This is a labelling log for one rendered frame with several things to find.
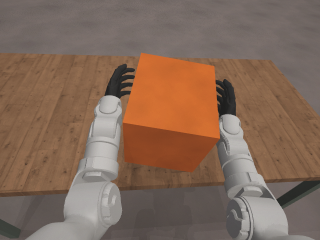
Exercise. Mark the carton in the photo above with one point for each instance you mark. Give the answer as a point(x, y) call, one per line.
point(171, 119)

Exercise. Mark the robot right forearm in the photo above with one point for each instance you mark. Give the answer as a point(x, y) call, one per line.
point(241, 176)

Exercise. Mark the right robot upper arm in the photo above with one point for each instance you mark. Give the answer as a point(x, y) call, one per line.
point(257, 218)

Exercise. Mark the robot left forearm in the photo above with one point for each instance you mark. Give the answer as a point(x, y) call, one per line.
point(99, 163)

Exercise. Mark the robot left hand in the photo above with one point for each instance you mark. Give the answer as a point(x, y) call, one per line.
point(115, 84)

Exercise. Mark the table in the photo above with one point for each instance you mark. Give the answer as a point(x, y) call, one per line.
point(47, 104)

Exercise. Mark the robot right hand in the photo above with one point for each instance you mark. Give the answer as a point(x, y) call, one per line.
point(227, 102)

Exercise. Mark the left robot upper arm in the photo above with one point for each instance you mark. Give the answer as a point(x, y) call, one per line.
point(90, 209)

